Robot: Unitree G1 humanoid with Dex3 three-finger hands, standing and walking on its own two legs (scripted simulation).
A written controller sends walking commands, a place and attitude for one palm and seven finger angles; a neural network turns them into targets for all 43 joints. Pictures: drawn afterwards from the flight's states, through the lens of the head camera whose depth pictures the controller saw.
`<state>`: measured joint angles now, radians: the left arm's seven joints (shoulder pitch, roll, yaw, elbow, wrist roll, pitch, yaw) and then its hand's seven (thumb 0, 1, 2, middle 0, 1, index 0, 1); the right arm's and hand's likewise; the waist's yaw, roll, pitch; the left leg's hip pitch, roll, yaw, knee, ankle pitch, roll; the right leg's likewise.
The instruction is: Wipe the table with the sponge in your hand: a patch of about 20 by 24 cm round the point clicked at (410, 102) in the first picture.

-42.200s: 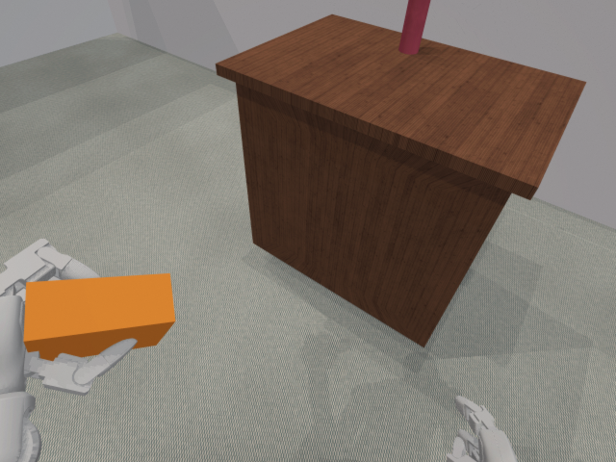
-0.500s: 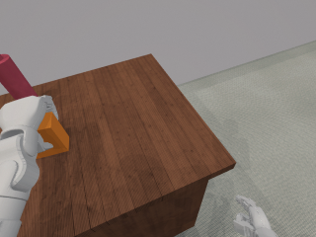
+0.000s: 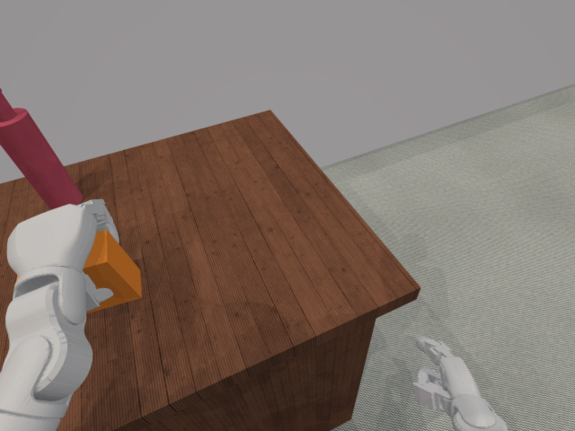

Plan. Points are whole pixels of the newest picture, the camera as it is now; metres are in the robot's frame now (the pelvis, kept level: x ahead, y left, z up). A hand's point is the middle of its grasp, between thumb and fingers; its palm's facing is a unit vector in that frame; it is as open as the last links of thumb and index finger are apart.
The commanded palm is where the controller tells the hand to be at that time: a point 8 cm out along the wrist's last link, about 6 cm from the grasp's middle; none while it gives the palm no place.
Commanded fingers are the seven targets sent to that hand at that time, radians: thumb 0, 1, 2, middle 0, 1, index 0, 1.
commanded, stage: wipe back along the first lane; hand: left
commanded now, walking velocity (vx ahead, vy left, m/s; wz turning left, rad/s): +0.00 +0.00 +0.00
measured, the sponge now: (93, 282) +0.25 +0.32 +0.09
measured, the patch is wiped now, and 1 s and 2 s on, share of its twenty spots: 1.00 1.00 1.00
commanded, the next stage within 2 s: lift the sponge slowly off the table in 0.92 s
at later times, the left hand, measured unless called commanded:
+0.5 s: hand (91, 296) +0.21 +0.27 +0.14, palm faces +0.13 -0.06 -0.99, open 9.3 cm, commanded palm +0.15 +0.27 +0.16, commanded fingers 0.00 0.10 1.30 -1.20 -1.60 -1.20 -1.60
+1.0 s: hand (89, 334) +0.16 +0.25 +0.14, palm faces +0.14 -0.07 -0.99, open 9.3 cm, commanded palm +0.11 +0.24 +0.16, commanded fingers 0.00 0.10 1.30 -1.20 -1.60 -1.20 -1.60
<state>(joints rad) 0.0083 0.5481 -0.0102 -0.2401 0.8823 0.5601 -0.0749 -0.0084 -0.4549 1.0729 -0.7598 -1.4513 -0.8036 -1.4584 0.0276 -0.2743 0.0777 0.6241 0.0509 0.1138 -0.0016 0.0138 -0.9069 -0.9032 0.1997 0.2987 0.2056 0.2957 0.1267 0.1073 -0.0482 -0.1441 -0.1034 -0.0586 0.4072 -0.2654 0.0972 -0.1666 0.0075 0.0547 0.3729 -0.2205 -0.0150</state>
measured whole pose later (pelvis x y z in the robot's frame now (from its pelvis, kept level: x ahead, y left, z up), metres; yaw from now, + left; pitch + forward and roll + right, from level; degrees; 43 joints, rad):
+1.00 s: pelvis +0.00 -0.06 -0.01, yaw -1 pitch -1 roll +0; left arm 0.46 0.55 0.14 -0.53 0.79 0.51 -0.01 -0.01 -0.44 1.07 -0.74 -1.48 -0.79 -1.48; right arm 0.08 -0.30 0.04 0.61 0.05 0.08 -0.05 0.02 -0.91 -0.90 0.20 0.30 0.20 0.30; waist 0.12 0.12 -0.05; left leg -0.16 -0.04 -0.06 0.52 -0.33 0.02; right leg -0.20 0.08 0.04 0.51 -0.29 -0.05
